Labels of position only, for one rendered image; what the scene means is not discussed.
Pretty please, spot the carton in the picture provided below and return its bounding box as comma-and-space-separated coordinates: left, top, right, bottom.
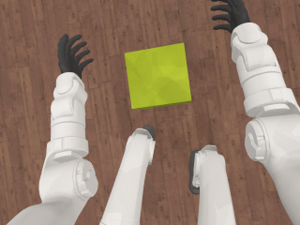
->
125, 42, 192, 110

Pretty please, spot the robot right forearm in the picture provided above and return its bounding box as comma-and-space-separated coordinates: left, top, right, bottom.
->
231, 22, 300, 118

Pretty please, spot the robot right upper arm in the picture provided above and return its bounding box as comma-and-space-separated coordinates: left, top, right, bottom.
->
245, 113, 300, 225

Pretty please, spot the right robot thigh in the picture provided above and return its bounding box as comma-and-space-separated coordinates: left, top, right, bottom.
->
193, 150, 236, 225

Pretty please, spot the robot left upper arm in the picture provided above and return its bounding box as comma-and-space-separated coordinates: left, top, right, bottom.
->
7, 158, 98, 225

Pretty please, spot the robot right foot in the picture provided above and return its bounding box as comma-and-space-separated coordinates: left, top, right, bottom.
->
188, 149, 201, 195

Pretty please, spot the right robot hand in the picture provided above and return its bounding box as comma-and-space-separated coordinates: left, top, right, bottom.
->
210, 0, 251, 34

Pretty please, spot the left robot hand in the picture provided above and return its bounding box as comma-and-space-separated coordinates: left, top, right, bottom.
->
57, 34, 94, 79

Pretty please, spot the robot left forearm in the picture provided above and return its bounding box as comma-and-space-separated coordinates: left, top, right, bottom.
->
38, 72, 89, 200

